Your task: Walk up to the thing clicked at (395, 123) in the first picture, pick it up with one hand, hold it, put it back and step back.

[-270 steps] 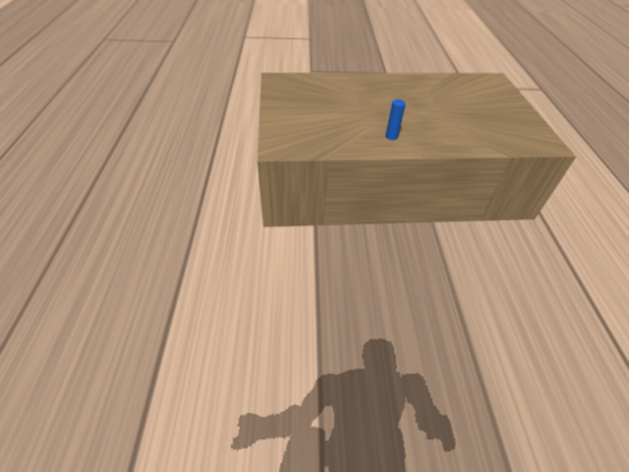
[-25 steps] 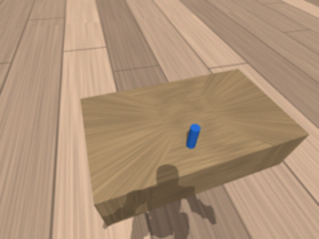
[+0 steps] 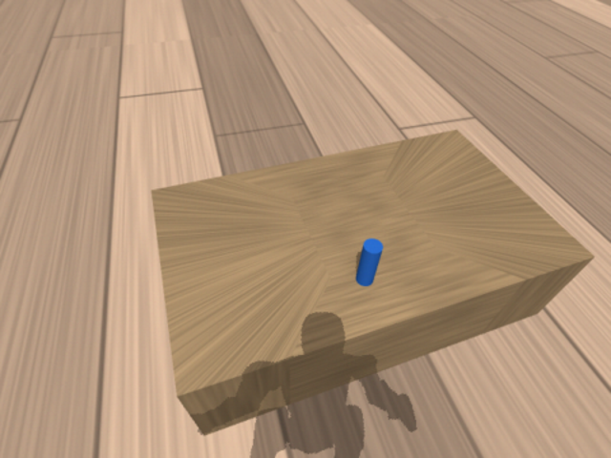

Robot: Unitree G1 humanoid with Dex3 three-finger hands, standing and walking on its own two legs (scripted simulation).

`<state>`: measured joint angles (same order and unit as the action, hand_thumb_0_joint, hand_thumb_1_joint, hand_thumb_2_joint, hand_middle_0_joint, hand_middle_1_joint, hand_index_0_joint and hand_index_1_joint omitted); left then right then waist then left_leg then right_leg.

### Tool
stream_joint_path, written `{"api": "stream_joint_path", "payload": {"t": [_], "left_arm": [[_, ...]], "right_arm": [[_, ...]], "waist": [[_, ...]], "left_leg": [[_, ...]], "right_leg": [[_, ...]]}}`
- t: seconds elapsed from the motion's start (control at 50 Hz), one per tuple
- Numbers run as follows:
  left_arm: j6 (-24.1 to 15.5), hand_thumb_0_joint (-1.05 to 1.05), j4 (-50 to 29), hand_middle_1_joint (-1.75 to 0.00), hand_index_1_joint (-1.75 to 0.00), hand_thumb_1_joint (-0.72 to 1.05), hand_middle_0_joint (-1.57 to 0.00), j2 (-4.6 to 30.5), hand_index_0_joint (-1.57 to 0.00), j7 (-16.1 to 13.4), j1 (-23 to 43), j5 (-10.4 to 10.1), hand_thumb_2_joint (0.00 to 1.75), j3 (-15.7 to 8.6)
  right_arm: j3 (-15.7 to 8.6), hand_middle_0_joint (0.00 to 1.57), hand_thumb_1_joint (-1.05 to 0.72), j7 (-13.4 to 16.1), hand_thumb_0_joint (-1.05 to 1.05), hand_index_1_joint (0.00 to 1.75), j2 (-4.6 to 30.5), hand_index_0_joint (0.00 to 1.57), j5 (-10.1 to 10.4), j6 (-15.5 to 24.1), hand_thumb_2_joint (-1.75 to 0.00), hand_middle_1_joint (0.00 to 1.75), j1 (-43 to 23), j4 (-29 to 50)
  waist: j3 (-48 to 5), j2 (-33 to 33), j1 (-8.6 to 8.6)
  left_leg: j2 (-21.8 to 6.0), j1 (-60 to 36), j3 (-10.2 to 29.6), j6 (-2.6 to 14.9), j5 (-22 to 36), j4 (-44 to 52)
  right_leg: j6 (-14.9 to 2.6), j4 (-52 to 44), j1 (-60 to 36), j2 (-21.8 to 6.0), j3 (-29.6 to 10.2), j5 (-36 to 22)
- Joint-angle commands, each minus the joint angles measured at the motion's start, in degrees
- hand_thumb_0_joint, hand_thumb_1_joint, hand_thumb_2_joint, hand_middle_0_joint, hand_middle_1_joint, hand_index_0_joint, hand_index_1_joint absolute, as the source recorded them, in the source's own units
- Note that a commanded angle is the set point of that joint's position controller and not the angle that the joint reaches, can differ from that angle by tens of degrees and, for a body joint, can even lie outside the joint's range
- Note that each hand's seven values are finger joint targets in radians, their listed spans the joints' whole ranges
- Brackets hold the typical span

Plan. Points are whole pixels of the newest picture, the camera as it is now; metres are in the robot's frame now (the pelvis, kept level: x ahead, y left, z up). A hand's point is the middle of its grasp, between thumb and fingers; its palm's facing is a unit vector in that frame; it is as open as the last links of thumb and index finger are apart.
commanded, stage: stand
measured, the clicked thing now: (368, 263) +0.67 -0.20 -0.35
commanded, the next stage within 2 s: walk up in 1.92 s
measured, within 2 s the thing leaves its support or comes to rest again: neither
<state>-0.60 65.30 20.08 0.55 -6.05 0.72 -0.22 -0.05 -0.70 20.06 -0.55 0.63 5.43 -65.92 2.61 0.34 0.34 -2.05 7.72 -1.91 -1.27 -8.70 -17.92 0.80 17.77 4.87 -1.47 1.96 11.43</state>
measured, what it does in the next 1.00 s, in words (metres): stands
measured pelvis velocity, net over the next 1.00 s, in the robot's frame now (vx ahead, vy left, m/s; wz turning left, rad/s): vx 0.01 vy -0.01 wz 0.00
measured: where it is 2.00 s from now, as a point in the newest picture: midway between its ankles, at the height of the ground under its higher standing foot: outside the picture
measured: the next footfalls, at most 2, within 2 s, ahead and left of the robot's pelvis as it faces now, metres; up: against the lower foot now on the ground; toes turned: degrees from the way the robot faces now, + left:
none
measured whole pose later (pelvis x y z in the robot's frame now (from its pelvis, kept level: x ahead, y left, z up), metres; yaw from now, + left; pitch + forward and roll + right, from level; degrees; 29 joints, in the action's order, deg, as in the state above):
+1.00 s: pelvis +0.01 -0.01 +0.00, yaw +0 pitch -1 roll +0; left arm -0.5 64.6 20.1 0.4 -6.7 0.7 -0.2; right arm 0.1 -0.5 20.1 -0.6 0.6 6.0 -65.2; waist 2.3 0.4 0.0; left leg -2.4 6.5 -2.0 -1.7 -9.2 -17.2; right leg 0.4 17.4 3.9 -1.1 1.9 12.1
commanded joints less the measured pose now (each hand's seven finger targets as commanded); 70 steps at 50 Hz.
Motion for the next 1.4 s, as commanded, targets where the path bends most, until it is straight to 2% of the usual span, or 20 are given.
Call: {"api": "stream_joint_path", "payload": {"t": [0.0,0.1,0.16,0.22,0.3,0.36,0.48,0.68,0.8,0.86,1.0,1.04,1.18,1.28,1.38], "left_arm": [[-1.1,0.00,-3.2,-0.30,-0.30,0.90,-0.20,12.2,-0.20,-0.9,2.2,-0.4,0.90,-2.3],[-1.1,0.00,-3.2,-0.30,-0.30,0.90,-0.20,12.5,-0.20,-1.0,2.4,-0.3,0.90,-2.5],[-1.2,0.00,-3.4,-0.30,-0.30,0.90,-0.20,12.2,-0.20,-1.0,2.0,-0.4,0.90,-2.4],[-1.2,0.00,-3.4,-0.30,-0.30,0.90,-0.20,12.4,-0.20,-1.1,2.2,-0.3,0.90,-2.4],[-1.1,0.00,-3.5,-0.30,-0.30,0.90,-0.20,12.3,-0.20,-1.0,2.3,-0.4,0.90,-2.5],[-1.0,0.00,-3.6,-0.30,-0.30,0.90,-0.20,12.5,-0.20,-1.1,2.2,-0.2,0.90,-2.5],[-1.1,0.00,-3.7,-0.30,-0.30,0.90,-0.20,12.5,-0.20,-1.1,2.1,-0.3,0.90,-2.5],[-1.0,0.00,-3.7,-0.30,-0.30,0.90,-0.20,12.5,-0.20,-1.1,1.9,-0.2,0.90,-2.4],[-1.1,0.00,-3.7,-0.30,-0.30,0.90,-0.20,12.6,-0.20,-1.1,1.2,-0.3,0.90,-2.4],[-1.1,0.00,-3.8,-0.30,-0.30,0.90,-0.20,12.6,-0.20,-1.1,1.8,-0.3,0.90,-2.5],[-1.1,0.00,-4.0,-0.30,-0.30,0.90,-0.20,12.5,-0.20,-1.2,1.0,-0.2,0.90,-2.3],[-1.2,0.00,-4.0,-0.30,-0.30,0.90,-0.20,12.6,-0.20,-1.2,1.3,-0.2,0.90,-2.3],[-1.2,0.00,-4.0,-0.30,-0.30,0.90,-0.20,12.6,-0.20,-1.2,1.6,-0.3,0.90,-2.3],[-1.3,0.00,-4.1,-0.30,-0.30,0.90,-0.20,12.4,-0.20,-1.2,0.6,-0.2,0.90,-2.2],[-1.3,0.00,-4.3,-0.30,-0.30,0.90,-0.20,12.8,-0.20,-1.2,1.1,-0.2,0.90,-2.3]], "right_arm": [[-1.9,0.20,-0.90,1.0,0.00,0.30,11.8,0.20,0.1,1.2,-0.90,0.30,-3.2,3.4],[-1.8,0.20,-0.90,1.1,0.00,0.30,12.0,0.20,0.1,1.1,-0.90,0.30,-2.6,3.5],[-1.8,0.20,-0.90,1.1,0.00,0.30,12.1,0.20,0.2,1.2,-0.90,0.30,-2.8,3.6],[-1.9,0.20,-0.90,1.1,0.00,0.30,12.1,0.20,0.1,1.0,-0.90,0.30,-2.3,3.7],[-1.8,0.20,-0.90,1.1,0.00,0.30,12.1,0.20,0.1,1.1,-0.90,0.30,-2.4,3.8],[-1.9,0.20,-0.90,1.1,0.00,0.30,12.1,0.20,0.1,1.0,-0.90,0.30,-2.9,4.0],[-1.8,0.20,-0.90,1.2,0.00,0.30,11.8,0.20,0.0,1.1,-0.90,0.30,-2.5,4.0],[-1.9,0.20,-0.90,1.2,0.00,0.30,12.2,0.20,0.0,1.1,-0.90,0.30,-2.4,4.0],[-1.9,0.20,-0.90,1.1,0.00,0.30,12.0,0.20,0.1,1.1,-0.90,0.30,-2.3,4.0],[-1.8,0.20,-0.90,1.1,0.00,0.30,12.0,0.20,0.0,1.1,-0.90,0.30,-1.6,3.9],[-1.9,0.20,-0.90,1.1,0.00,0.30,11.9,0.20,0.1,1.1,-0.90,0.30,-2.1,4.1],[-1.8,0.20,-0.90,1.2,0.00,0.30,11.9,0.20,0.0,1.1,-0.90,0.30,-2.0,4.0],[-1.9,0.20,-0.90,1.1,0.00,0.30,11.8,0.20,0.0,0.9,-0.90,0.30,-1.6,4.0],[-2.0,0.20,-0.90,1.0,0.00,0.30,12.2,0.20,0.0,1.1,-0.90,0.30,-1.7,4.0],[-2.0,0.20,-0.90,1.1,0.00,0.30,12.0,0.20,0.0,1.1,-0.90,0.30,-1.4,4.2]], "waist": [[-4.6,-0.5,-0.14],[-4.3,-0.5,-0.01],[-4.9,-0.2,-0.17],[-4.6,-0.8,0.05],[-4.2,0.0,-0.05],[-4.8,-0.2,-0.23],[-4.7,-0.9,-0.14],[-4.7,-1.0,-0.28],[-4.6,-1.3,-0.36],[-4.2,-0.6,-0.08],[-4.7,-0.9,-0.36],[-4.3,-0.8,-0.28],[-3.7,-1.0,-0.14],[-4.7,-0.4,-0.41],[-4.7,-0.6,-0.12]], "left_leg": [[-6.4,-3.2,5.4,1.41,10.5,1.6],[-6.3,-3.3,5.2,1.60,8.7,1.8],[-6.6,-4.4,5.2,1.46,12.5,1.4],[-6.5,-3.9,5.0,1.63,9.7,1.5],[-6.2,-3.2,4.9,1.39,9.0,1.8],[-6.6,-3.7,5.0,1.80,10.1,1.6],[-6.5,-4.2,4.9,1.49,11.6,1.6],[-6.5,-4.3,4.8,1.62,9.6,2.0],[-6.6,-5.1,4.8,1.67,10.9,1.8],[-6.4,-4.2,4.6,1.73,9.3,1.9],[-6.7,-4.8,4.9,1.72,12.1,1.7],[-6.6,-4.6,4.7,1.73,11.3,1.5],[-6.4,-3.5,4.7,1.67,9.1,2.1],[-6.6,-4.9,4.6,1.89,11.5,1.4],[-6.7,-5.0,4.6,1.91,11.2,1.7]], "right_leg": [[-1.53,-2.7,0.6,-6.6,-4.8,-9.9],[-1.64,-3.1,0.6,-7.0,-5.4,-8.9],[-1.54,-2.6,0.6,-6.7,-4.7,-11.7],[-1.58,-3.2,0.5,-6.9,-5.2,-10.0],[-1.56,-3.5,0.5,-6.9,-5.3,-9.4],[-1.70,-3.1,-0.2,-7.0,-5.0,-10.4],[-1.77,-2.8,0.5,-6.8,-4.9,-11.2],[-1.81,-3.0,0.7,-6.7,-5.0,-9.3],[-1.81,-2.9,0.9,-6.7,-4.9,-11.0],[-1.80,-3.2,0.6,-7.0,-5.5,-10.2],[-1.71,-2.7,0.7,-6.5,-4.6,-12.4],[-1.73,-2.7,0.6,-6.8,-5.0,-12.4],[-1.76,-3.4,0.6,-6.7,-5.1,-9.5],[-1.67,-3.3,0.2,-6.8,-5.1,-12.7],[-1.73,-3.2,0.2,-6.8,-5.2,-12.3]]}}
